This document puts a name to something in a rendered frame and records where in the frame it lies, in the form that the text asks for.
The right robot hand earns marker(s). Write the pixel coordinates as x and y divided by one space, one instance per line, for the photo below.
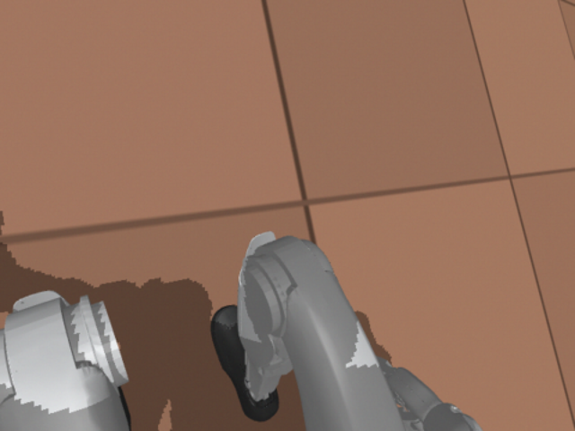
410 393

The right robot arm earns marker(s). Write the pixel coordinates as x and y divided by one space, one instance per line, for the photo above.
448 417

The right robot foot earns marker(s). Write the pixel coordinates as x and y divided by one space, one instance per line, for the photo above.
231 354

